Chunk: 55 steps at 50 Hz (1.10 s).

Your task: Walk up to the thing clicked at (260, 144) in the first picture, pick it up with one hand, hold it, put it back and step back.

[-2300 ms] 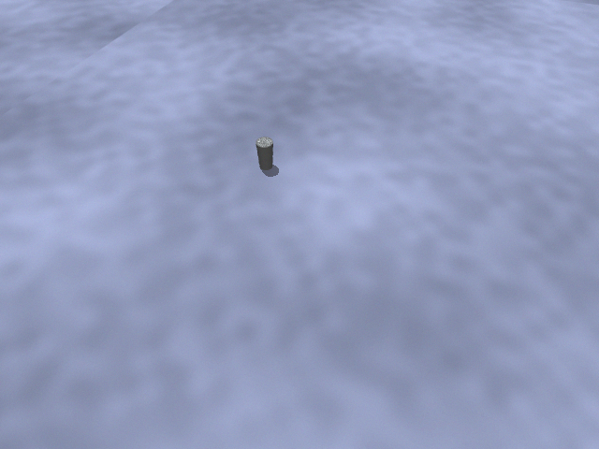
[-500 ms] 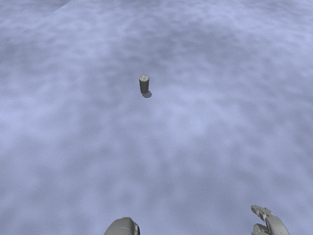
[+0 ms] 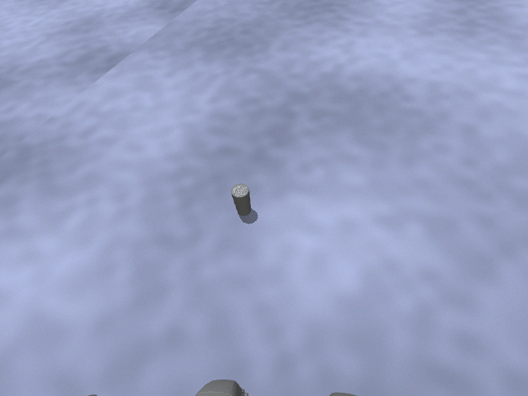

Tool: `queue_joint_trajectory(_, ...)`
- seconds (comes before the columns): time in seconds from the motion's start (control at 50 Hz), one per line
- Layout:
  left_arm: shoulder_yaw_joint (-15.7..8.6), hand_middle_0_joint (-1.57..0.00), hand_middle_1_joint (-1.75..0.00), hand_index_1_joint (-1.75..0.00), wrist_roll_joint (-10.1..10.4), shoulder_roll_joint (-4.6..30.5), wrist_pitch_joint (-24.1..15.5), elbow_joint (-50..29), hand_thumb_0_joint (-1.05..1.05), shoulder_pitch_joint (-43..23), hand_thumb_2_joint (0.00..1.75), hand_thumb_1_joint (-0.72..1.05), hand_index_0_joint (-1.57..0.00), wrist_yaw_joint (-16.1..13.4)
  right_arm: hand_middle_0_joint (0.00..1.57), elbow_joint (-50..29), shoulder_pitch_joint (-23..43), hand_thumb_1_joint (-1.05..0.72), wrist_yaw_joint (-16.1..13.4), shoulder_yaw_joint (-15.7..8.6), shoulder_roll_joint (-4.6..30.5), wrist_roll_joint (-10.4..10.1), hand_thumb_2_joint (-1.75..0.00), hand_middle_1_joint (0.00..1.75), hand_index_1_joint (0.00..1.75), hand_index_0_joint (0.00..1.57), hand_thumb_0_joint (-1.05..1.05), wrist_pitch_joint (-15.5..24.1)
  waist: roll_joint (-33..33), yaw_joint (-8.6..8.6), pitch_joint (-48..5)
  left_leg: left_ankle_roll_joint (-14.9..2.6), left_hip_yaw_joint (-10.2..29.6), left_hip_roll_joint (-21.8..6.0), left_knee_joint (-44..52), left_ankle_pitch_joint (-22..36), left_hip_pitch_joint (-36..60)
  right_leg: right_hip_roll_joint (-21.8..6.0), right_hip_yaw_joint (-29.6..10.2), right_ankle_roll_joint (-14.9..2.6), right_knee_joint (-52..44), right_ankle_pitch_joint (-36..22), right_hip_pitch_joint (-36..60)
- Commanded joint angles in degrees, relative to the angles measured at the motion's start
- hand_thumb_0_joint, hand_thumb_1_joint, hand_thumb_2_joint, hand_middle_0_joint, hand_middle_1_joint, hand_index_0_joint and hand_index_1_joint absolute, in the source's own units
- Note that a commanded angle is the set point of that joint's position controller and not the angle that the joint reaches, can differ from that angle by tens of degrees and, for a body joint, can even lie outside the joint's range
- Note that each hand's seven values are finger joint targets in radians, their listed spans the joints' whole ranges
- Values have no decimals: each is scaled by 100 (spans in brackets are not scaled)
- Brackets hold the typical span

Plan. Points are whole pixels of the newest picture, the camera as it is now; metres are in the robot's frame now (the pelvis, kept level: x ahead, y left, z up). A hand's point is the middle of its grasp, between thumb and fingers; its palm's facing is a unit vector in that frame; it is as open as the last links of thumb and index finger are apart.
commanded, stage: walk up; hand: left
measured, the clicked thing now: (242, 200) +1.00 +0.20 -0.69
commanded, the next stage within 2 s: none
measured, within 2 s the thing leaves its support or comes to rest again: neither
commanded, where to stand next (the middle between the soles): +0.66 +0.06 m, yaw +0 degrees
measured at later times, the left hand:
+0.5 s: hand (119, 321) +0.26 +0.32 -0.15, palm faces -0.02 -0.94 -0.33, open 7.4 cm
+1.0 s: hand (151, 239) +0.43 +0.28 -0.11, palm faces +0.00 -0.91 -0.41, open 7.4 cm
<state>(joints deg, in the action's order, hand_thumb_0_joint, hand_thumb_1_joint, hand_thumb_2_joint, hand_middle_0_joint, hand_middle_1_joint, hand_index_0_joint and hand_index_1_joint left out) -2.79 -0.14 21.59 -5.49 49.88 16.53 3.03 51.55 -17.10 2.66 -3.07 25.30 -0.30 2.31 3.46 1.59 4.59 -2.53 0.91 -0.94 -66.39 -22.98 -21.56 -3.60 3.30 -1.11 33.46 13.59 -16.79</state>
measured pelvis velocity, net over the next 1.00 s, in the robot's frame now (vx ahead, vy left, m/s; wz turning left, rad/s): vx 0.37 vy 0.02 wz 0.01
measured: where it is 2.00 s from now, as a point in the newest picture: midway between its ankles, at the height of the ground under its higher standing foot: (270, 279)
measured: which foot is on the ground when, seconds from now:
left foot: up 0.00-0.28, down 0.30-0.78, up 0.80-1.00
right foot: down 0.00-0.34, up 0.36-0.72, down 0.74-1.00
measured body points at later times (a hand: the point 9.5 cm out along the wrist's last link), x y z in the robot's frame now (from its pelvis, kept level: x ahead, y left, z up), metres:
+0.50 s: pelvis +0.21 +0.05 +0.00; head +0.23 +0.08 +0.45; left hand +0.26 +0.37 -0.13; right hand +0.31 -0.26 -0.08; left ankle +0.23 +0.15 -0.73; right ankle +0.21 -0.11 -0.66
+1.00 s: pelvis +0.37 +0.02 +0.01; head +0.38 -0.02 +0.46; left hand +0.43 +0.33 -0.08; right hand +0.44 -0.30 -0.12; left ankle +0.42 +0.18 -0.67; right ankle +0.42 -0.09 -0.73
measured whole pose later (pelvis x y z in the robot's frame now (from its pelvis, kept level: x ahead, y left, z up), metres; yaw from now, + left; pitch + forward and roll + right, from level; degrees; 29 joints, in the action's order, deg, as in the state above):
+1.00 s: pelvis +0.37 +0.02 +0.01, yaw +0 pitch -4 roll +1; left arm -1.6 -0.2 21.2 -5.2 48.5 18.4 2.1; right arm 48.9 -17.6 3.1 -2.9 24.8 0.2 1.6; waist 3.9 0.7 4.7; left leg -1.4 1.2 -3.7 -56.9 -17.0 -27.1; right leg -1.2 3.2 -2.0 27.2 11.1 -12.3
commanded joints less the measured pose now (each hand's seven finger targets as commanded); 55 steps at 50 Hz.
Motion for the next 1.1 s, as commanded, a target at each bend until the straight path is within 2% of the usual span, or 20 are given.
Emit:
queue_joint_trajectory(0.0, -452, -20, -30, -30, 32, 1651, -147, -337, 0, 131, 90, 90, -20, -144, 20, -418, -374, -90, 57, -333, 903, 3, -90, 30, 30, 20, 0, 99, -1233, -135, -137, 70, 310, -259, 480, 762, -702, -921, -1176, -922, -1927, -278, 413)
queue_joint_trajectory(0.1, -503, -20, -30, -30, -31, 1751, -178, -522, 0, 296, 90, 90, -20, -142, 20, -670, 321, -90, 172, -360, 819, 105, -90, 30, 30, 20, 0, 57, -1141, 48, 22, 323, 95, -354, 1996, 998, -967, -1094, -824, -1119, -2096, 84, 643)
queue_joint_trajectory(0.18, -503, -20, -30, -30, -33, 1810, -165, -516, 0, 423, 90, 90, -20, -152, 20, -809, 762, -90, 222, -362, 735, 135, -90, 30, 30, 20, 0, 167, -1086, 155, -110, 202, -160, -436, 3073, 1388, -358, -1222, -628, -1013, -1588, -842, 806)
queue_joint_trajectory(0.26, -437, -20, -30, -30, -17, 1760, -68, -557, 0, 343, 90, 90, -20, -171, 20, -532, 34, -90, 184, -463, 869, 157, -90, 30, 30, 20, 0, 236, -474, -310, -508, -49, -523, -58, 3656, 1447, 1244, -963, -324, -749, -285, -1213, 385)
queue_joint_trajectory(0.28, -342, -20, -30, -30, -17, 1497, -44, -594, 0, 462, 90, 90, -20, -185, 20, -340, -715, -90, 118, -566, 1144, 227, -90, 30, 30, 20, 0, 275, 194, -654, -934, -260, -163, -141, 3788, 955, 2219, -612, -83, -580, 1167, -1417, -52)
queue_joint_trajectory(0.3, -170, -20, -30, -30, 40, 1024, -21, -648, 0, 824, 90, 90, -20, -177, 20, -358, -1098, -90, 40, -706, 1589, 300, -90, 30, 30, 20, 0, 312, 1451, -710, -1218, -619, 1573, -1257, 4234, 187, 3014, -45, 124, -301, 2660, -9, -1230)
queue_joint_trajectory(0.32, -206, -20, -30, -30, 78, 1098, 29, -579, 0, 978, 90, 90, -20, -206, 20, -562, -900, -90, -8, -715, 1819, 183, -90, 30, 30, 20, 0, 334, 1308, -568, -1099, -1048, 3589, -2240, 4982, -268, 3196, 614, -122, -193, 3231, 1666, -2195)
queue_joint_trajectory(0.34, -303, -20, -30, -30, 16, 1615, 80, -489, 0, 664, 90, 90, -20, -292, 20, -564, -722, -90, 8, -756, 1873, 18, -90, 30, 30, 20, 0, 304, 942, -615, -925, -1508, 3882, -2499, 5006, -198, 2977, 200, -548, -269, 3754, 1798, -2339)
queue_joint_trajectory(0.4, -266, -20, -30, -30, 93, 1479, 53, -335, 0, 481, 90, 90, -20, -208, 20, -687, -223, -90, -95, -464, 1245, -19, -90, 30, 30, 20, 0, 331, 243, -313, -179, -863, 1440, -1577, 4796, 2460, 1610, -77, -1007, -205, 3228, 824, -1661)
queue_joint_trajectory(0.44, -262, -20, -30, -30, 106, 1359, 107, -247, 0, 687, 90, 90, -20, -137, 20, -687, -152, -90, -91, -414, 1167, -33, -90, 30, 30, 20, 0, 392, 458, -132, -175, -775, 735, -1293, 4763, 3154, 1264, -116, -727, -102, 2840, 523, -1240)
queue_joint_trajectory(0.6, -260, -20, -30, -30, -27, 1135, 128, -558, 0, -329, 90, 90, -20, 41, 20, -861, -360, -90, -86, -461, 1264, 39, -90, 30, 30, 20, 0, 379, 556, -406, 7, -1032, 301, -1254, 4878, 2943, 1347, -210, -131, 42, 765, -238, -1096)
queue_joint_trajectory(0.68, -326, -20, -30, -30, -3, 1116, 45, -354, 0, 113, 90, 90, -20, 5, 20, -1037, -17, -90, -113, -437, 1222, 20, -90, 30, 30, 20, 0, 284, 271, -68, -444, -780, 207, -1222, 4013, 2673, 1137, 34, -36, -101, -197, -758, 206)
queue_joint_trajectory(0.72, -474, -20, -30, -30, -47, 1454, -31, -122, 0, 846, 90, 90, -20, -82, 20, -1084, -192, -90, -105, -295, 898, 2, -90, 30, 30, 20, 0, 249, -695, 306, -982, -508, -206, -711, 2357, 2385, 640, 172, -76, -240, -644, -622, 1696)
queue_joint_trajectory(0.74, -620, -20, -30, -30, -94, 1811, -64, -83, 0, 1234, 90, 90, -20, -147, 20, -1124, -468, -90, -92, -200, 615, 3, -90, 30, 30, 20, 0, 254, -1653, 432, -1286, -315, -439, -293, 1087, 1211, -206, -608, -1208, -428, -985, 230, 2408)
queue_joint_trajectory(0.76, -648, -20, -30, -30, -74, 2122, -98, -287, 0, 1176, 90, 90, -20, -187, 20, -1115, -723, -90, -72, -125, 505, 22, -90, 30, 30, 20, 0, 207, -1978, 302, -1205, -90, -305, 247, 321, -735, -1221, -1945, -3520, -874, -1604, 946, 2628)
queue_joint_trajectory(0.78, -622, -20, -30, -30, 7, 2201, -65, -294, 0, 844, 90, 90, -20, -172, 20, -946, -528, -90, -137, -316, 1141, 60, -90, 30, 30, 20, 0, 127, -1487, 283, -882, -71, -17, 36, -147, -807, -1434, -2248, -4164, -1377, -1840, 1600, 2150)
queue_joint_trajectory(0.8, -596, -20, -30, -30, 42, 2109, -48, -377, 0, 665, 90, 90, -20, -180, 20, -872, -333, -90, -168, -351, 1255, 84, -90, 30, 30, 20, 0, 118, -1302, 245, -529, -39, 190, -139, -190, -686, -1484, -2179, -4049, -1529, -1950, 1564, 1643)
queue_joint_trajectory(0.86, -441, -20, -30, -30, 75, 1665, -78, -445, 0, 204, 90, 90, -20, -213, 20, -560, -540, -90, -83, -305, 996, -8, -90, 30, 30, 20, 0, 52, -1046, -119, 7, 7, 352, -366, 364, 234, -1028, -1202, -1985, -786, -1945, 513, 694)
queue_joint_trajectory(0.9, -423, -20, -30, -30, 42, 1605, -112, -462, 0, 216, 90, 90, -20, -192, 20, -478, -670, -90, -8, -298, 908, 47, -90, 30, 30, 20, 0, 13, -1213, -140, -59, 79, 149, -306, 602, 605, -751, -974, -1467, -908, -1964, 28, 460)
queue_joint_trajectory(1.08, -504, -20, -30, -30, -52, 1824, -56, -619, 0, 303, 90, 90, -20, -123, 20, -655, 173, -90, 173, -398, 885, 195, -90, 30, 30, 20, 0, 84, -1211, 37, 128, 293, -145, -504, 2778, 946, -294, -1108, -1199, -1063, -2043, 1673, -32)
